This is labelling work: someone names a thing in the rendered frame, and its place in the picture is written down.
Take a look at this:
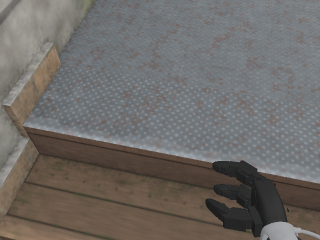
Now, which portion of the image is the robot right hand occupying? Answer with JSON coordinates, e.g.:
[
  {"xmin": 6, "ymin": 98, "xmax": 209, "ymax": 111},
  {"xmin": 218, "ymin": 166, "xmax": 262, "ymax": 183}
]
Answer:
[{"xmin": 205, "ymin": 160, "xmax": 289, "ymax": 238}]

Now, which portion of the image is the robot right forearm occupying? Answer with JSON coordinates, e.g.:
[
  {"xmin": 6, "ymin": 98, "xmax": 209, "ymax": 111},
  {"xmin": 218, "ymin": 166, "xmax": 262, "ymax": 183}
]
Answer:
[{"xmin": 260, "ymin": 221, "xmax": 301, "ymax": 240}]

